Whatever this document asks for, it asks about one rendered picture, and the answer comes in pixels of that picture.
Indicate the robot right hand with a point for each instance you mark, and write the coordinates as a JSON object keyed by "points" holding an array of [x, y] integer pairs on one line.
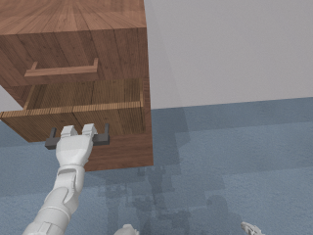
{"points": [[250, 229]]}

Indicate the handle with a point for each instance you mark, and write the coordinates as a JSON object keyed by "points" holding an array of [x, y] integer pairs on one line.
{"points": [[98, 139], [62, 74]]}

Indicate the left robot forearm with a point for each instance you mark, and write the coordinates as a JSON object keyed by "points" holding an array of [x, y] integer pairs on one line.
{"points": [[60, 203]]}

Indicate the robot left hand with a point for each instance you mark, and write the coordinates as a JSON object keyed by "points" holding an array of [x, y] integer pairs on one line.
{"points": [[74, 149]]}

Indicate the left robot shin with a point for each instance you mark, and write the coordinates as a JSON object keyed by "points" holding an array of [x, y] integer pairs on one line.
{"points": [[127, 226]]}

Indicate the drawer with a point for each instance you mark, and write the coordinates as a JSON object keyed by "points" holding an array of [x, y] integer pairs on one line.
{"points": [[118, 102]]}

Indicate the cabinet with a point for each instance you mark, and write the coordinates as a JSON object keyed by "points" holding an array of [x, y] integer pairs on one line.
{"points": [[110, 34]]}

